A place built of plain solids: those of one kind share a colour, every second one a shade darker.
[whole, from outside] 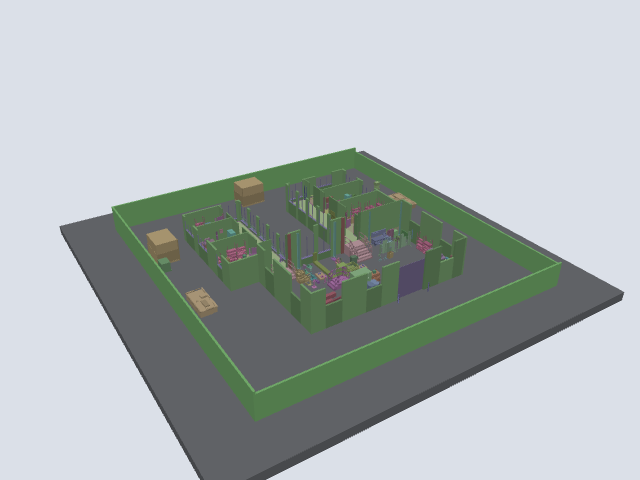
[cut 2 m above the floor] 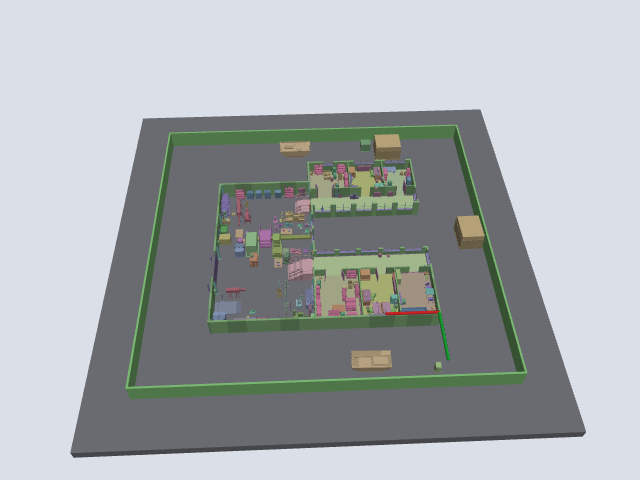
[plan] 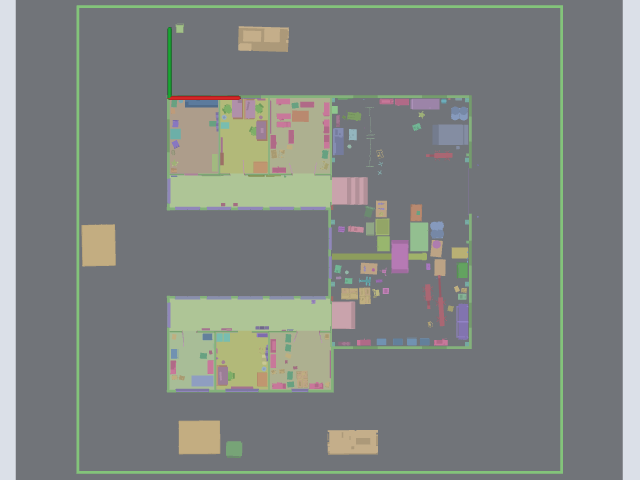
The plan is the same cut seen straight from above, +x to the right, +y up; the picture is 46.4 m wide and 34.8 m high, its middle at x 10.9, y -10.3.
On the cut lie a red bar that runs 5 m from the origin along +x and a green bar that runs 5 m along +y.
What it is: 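A firm's repair and maintenance workshop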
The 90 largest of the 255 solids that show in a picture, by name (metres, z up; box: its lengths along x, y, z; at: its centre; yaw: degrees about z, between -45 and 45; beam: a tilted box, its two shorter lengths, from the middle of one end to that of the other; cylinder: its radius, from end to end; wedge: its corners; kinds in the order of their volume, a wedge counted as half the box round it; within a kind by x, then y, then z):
{
 "yard_bound_1": {"box": [0.2, 33.96, 3.05], "at": [-6.65, -10.26, 1.48]},
 "yard_bound_2": {"box": [35.27, 0.2, 3.05], "at": [10.88, -27.15, 1.48]},
 "yard_bound_3": {"box": [35.27, 0.2, 2.55], "at": [10.88, 6.62, 1.23]},
 "yard_bound_4": {"box": [0.2, 33.96, 2.76], "at": [28.42, -10.26, 1.33]},
 "wall_1": {"box": [0.2, 4.4, 3.26], "at": [-0.1, -19.15, 1.58]},
 "wall_2": {"box": [0.2, 1.61, 3.77], "at": [-0.1, -4.75, 1.83]},
 "wall_3": {"box": [0.2, 2.41, 2.17], "at": [-0.1, -2.75, 1.03]},
 "wall_4": {"box": [0.2, 1.76, 3.77], "at": [-0.1, -0.68, 1.83]},
 "wall_5": {"box": [0.61, 0.2, 3.77], "at": [0.1, -8.05, 1.83]},
 "wall_6": {"box": [0.66, 0.2, 3.26], "at": [0.12, -21.25, 1.58]},
 "wall_7": {"box": [0.81, 0.2, 3.77], "at": [0.2, 0.1, 1.83]},
 "wall_8": {"box": [1.81, 0.2, 1.67], "at": [1.3, -8.05, 0.79]},
 "wall_9": {"box": [2.41, 0.2, 1.66], "at": [1.65, -21.25, 0.78]},
 "wall_10": {"box": [2.41, 0.2, 2.07], "at": [1.8, 0.1, 0.98]},
 "wall_11": {"box": [0.06, 4.2, 3.26], "at": [3.27, -19.05, 1.58]},
 "wall_12": {"box": [0.61, 0.2, 3.77], "at": [3.3, 0.1, 1.83]},
 "wall_13": {"box": [0.06, 4.2, 3.26], "at": [3.33, -19.05, 1.58]},
 "wall_14": {"box": [0.06, 5.55, 3.77], "at": [3.57, -2.77, 1.83]},
 "wall_15": {"box": [1.76, 0.2, 1.67], "at": [3.58, -8.05, 0.79]},
 "wall_16": {"box": [0.06, 5.55, 3.77], "at": [3.63, -2.77, 1.83]},
 "wall_17": {"box": [0.76, 0.2, 3.26], "at": [3.67, -21.25, 1.58]},
 "wall_18": {"box": [0.61, 0.2, 3.77], "at": [3.9, 0.1, 1.83]},
 "wall_19": {"box": [2.41, 0.2, 1.66], "at": [5.25, -21.25, 0.78]},
 "wall_20": {"box": [2.41, 0.2, 2.07], "at": [5.4, 0.1, 0.98]},
 "wall_21": {"box": [1.81, 0.2, 1.67], "at": [5.85, -8.05, 0.79]},
 "wall_22": {"box": [1.81, 0.06, 3.77], "at": [6.35, -5.58, 1.83]},
 "wall_23": {"box": [0.76, 0.2, 3.26], "at": [6.83, -21.25, 1.58]},
 "wall_24": {"box": [0.61, 0.2, 3.77], "at": [6.9, 0.1, 1.83]},
 "wall_25": {"box": [0.06, 4.2, 3.26], "at": [7.17, -19.05, 1.58]},
 "wall_26": {"box": [0.06, 5.55, 3.77], "at": [7.17, -2.77, 1.83]},
 "wall_27": {"box": [0.06, 4.2, 3.26], "at": [7.23, -19.05, 1.58]},
 "wall_28": {"box": [0.06, 5.55, 3.77], "at": [7.23, -2.77, 1.83]},
 "wall_29": {"box": [1.66, 0.2, 3.26], "at": [8.03, -21.25, 1.58]},
 "wall_30": {"box": [1.76, 0.2, 1.67], "at": [8.12, -8.05, 0.79]},
 "wall_31": {"box": [4.5, 0.2, 3.77], "at": [9.45, 0.1, 1.83]},
 "wall_32": {"box": [1.86, 0.2, 3.26], "at": [10.97, -21.25, 1.58]},
 "wall_33": {"box": [0.2, 1.46, 4.45], "at": [11.6, -13.82, 2.17]},
 "wall_34": {"box": [0.2, 0.51, 4.45], "at": [11.6, -11.25, 2.17]},
 "wall_35": {"box": [0.2, 1.46, 4.45], "at": [11.6, -8.68, 2.17]},
 "wall_36": {"box": [0.06, 5.55, 3.77], "at": [11.67, -2.77, 1.83]},
 "wall_37": {"box": [0.06, 5.61, 4.45], "at": [11.73, -2.81, 2.17]},
 "wall_38": {"box": [0.2, 3.35, 3.26], "at": [11.8, -19.68, 1.58]},
 "wall_39": {"box": [1.61, 0.2, 4.45], "at": [12.5, -18.1, 2.17]},
 "wall_40": {"box": [1.61, 0.2, 4.45], "at": [12.5, 0.1, 2.17]},
 "wall_41": {"box": [1.81, 0.2, 2.55], "at": [14.2, -18.1, 1.23]},
 "wall_42": {"box": [1.81, 0.2, 2.55], "at": [14.2, 0.1, 1.23]},
 "wall_43": {"box": [3.21, 0.2, 4.45], "at": [16.7, -18.1, 2.17]},
 "wall_44": {"box": [3.21, 0.2, 4.45], "at": [16.7, 0.1, 2.17]},
 "wall_45": {"box": [1.81, 0.2, 2.55], "at": [19.2, -18.1, 1.23]},
 "wall_46": {"box": [1.81, 0.2, 2.55], "at": [19.2, 0.1, 1.23]},
 "wall_47": {"box": [1.81, 0.2, 4.45], "at": [21.0, -18.1, 2.17]},
 "wall_48": {"box": [1.81, 0.2, 4.45], "at": [21.0, 0.1, 2.17]},
 "wall_49": {"box": [0.2, 1.56, 4.45], "at": [21.8, -17.43, 2.17]},
 "wall_50": {"box": [0.2, 1.81, 2.55], "at": [21.8, -15.75, 1.23]},
 "wall_51": {"box": [0.2, 2.71, 4.45], "at": [21.8, -13.5, 2.17]},
 "wall_52": {"box": [0.2, 1.81, 2.55], "at": [21.8, -11.25, 1.23]},
 "wall_53": {"box": [0.2, 1.96, 4.45], "at": [21.8, -9.38, 2.17]},
 "wall_54": {"box": [0.2, 1.96, 4.45], "at": [21.8, -4.12, 2.17]},
 "wall_55": {"box": [0.2, 1.81, 2.55], "at": [21.8, -2.25, 1.23]},
 "wall_56": {"box": [0.2, 1.56, 4.45], "at": [21.8, -0.57, 2.17]},
 "raised_floor_corridor_1": {"box": [11.83, 2.53, 0.56], "at": [5.85, -15.75, 0.23]},
 "raised_floor_corridor_2": {"box": [11.83, 2.53, 1.07], "at": [5.85, -6.75, 0.48]},
 "raised_floor_stores_1": {"box": [4.63, 4.33, 0.56], "at": [9.45, -19.05, 0.23]},
 "raised_floor_stores_2": {"box": [4.63, 5.68, 1.07], "at": [9.45, -2.77, 0.48]},
 "beyond_container_1": {"box": [2.32, 2.93, 2.59], "at": [-5.15, -10.67, 1.24], "yaw": 1.2},
 "beyond_container_2": {"box": [2.93, 2.32, 2.59], "at": [2.14, -24.61, 1.24], "yaw": 0.4},
 "raised_floor_office_1": {"box": [4.03, 4.33, 0.56], "at": [5.25, -19.05, 0.23]},
 "raised_floor_office_2": {"box": [3.73, 5.68, 1.07], "at": [5.4, -2.77, 0.48]},
 "raised_floor_mess_1": {"box": [3.73, 5.68, 1.07], "at": [1.8, -2.77, 0.48]},
 "raised_floor_crib_1": {"box": [3.43, 4.33, 0.56], "at": [1.65, -19.05, 0.23]},
 "beyond_skip_1": {"box": [3.37, 1.67, 0.47], "at": [6.81, 4.26, 0.86], "yaw": -1.6},
 "beyond_skip_2": {"box": [3.4, 1.68, 0.58], "at": [13.28, -24.97, 0.85], "yaw": 0.4},
 "door_landing_1": {"box": [1.1, 2.0, 0.56], "at": [12.31, -15.75, 0.23]},
 "door_landing_2": {"box": [1.1, 2.0, 1.07], "at": [12.31, -6.75, 0.48]},
 "door_landing_3": {"box": [0.32, 2.0, 0.9], "at": [13.0, -6.75, 0.4]},
 "door_landing_4": {"box": [0.32, 2.0, 0.73], "at": [13.3, -6.75, 0.32]},
 "screw_compressor_1": {"box": [1.3, 2.1, 0.15], "at": [18.1, -10.07, 0.03]},
 "screw_compressor_2": {"box": [1.1, 1.9, 1.55], "at": [18.1, -10.07, 0.97]},
 "plan_chest_small_1": {"box": [0.97, 0.76, 0.87], "at": [6.58, -5.06, 1.56]},
 "plan_chest_small_2": {"box": [0.69, 0.97, 0.97], "at": [6.73, -20.41, 0.95]},
 "beyond_tote_tank_1": {"box": [1.18, 0.97, 1.02], "at": [4.67, -25.47, 0.63], "yaw": -1.5},
 "kitchenette_low_1": {"box": [2.4, 0.6, 0.68], "at": [2.31, -0.38, 1.46]},
 "crate_1": {"box": [1.2, 0.8, 0.95], "at": [21.05, -11.25, 0.42]},
 "stile_1": {"box": [1.25, 1.3, 0.56], "at": [16.7, -11.5, 0.23]},
 "pallet_stack_1": {"box": [0.73, 1.12, 1.0], "at": [17.88, -8.33, 0.45], "yaw": -0.6},
 "cabinet_dryer_1": {"box": [0.7, 0.9, 1.2], "at": [15.5, -10.57, 0.8]},
 "floor_pipes_1": {"box": [4.32, 0.46, 0.28], "at": [13.93, -11.5, 0.09]},
 "stillage_1": {"box": [0.88, 1.08, 0.57], "at": [15.43, -9.35, 0.23], "yaw": 0.1},
 "recycling_station_1": {"box": [0.42, 1.26, 1.0], "at": [3.28, -4.7, 1.47]},
 "sectional_door_1": {"box": [0.042, 3.38, 3.62], "at": [21.69, -6.75, 1.76]}
}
